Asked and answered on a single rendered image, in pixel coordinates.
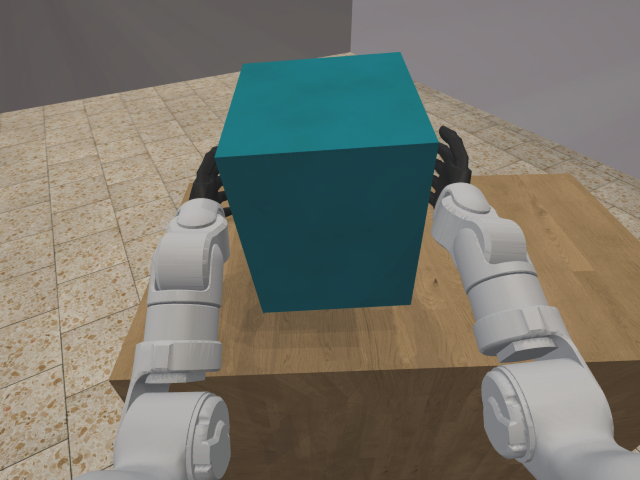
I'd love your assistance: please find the robot right hand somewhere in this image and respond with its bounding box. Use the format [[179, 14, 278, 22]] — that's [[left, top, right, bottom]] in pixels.
[[429, 126, 472, 209]]

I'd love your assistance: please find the robot left upper arm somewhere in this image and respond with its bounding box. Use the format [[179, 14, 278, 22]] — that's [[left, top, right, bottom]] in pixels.
[[72, 392, 231, 480]]

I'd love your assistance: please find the robot right upper arm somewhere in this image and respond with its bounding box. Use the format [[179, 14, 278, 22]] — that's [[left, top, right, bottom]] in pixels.
[[481, 358, 640, 480]]

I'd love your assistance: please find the pedestal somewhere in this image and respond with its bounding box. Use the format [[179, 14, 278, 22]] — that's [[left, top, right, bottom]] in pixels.
[[108, 173, 640, 480]]

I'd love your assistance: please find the robot left hand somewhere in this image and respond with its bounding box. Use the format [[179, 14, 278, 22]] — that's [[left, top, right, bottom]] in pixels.
[[189, 146, 232, 217]]

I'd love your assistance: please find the carton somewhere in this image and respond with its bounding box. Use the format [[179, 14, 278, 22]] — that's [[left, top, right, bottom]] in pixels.
[[214, 52, 439, 313]]

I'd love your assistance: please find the right robot forearm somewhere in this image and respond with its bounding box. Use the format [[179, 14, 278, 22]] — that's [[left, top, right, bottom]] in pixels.
[[431, 183, 614, 437]]

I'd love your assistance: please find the left robot forearm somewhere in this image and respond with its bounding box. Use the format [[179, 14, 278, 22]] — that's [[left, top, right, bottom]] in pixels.
[[113, 198, 230, 466]]

